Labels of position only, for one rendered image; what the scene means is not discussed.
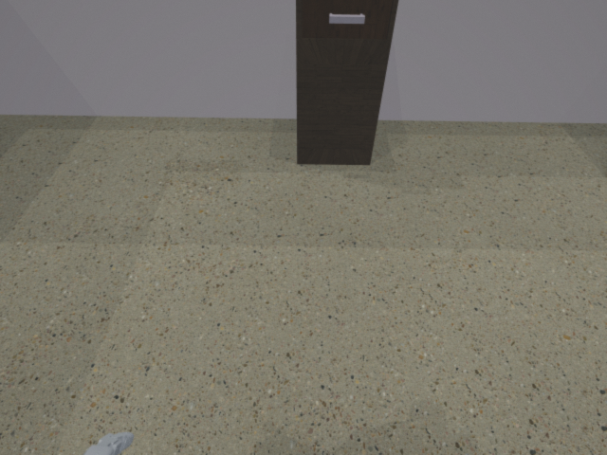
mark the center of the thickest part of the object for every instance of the drawer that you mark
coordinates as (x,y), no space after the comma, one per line
(316,18)

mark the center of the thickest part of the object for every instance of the cabinet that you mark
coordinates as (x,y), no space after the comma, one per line
(339,89)

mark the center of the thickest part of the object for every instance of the left robot hand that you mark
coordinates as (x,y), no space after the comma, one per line
(111,444)

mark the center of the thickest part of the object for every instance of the handle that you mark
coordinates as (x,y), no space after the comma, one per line
(346,19)

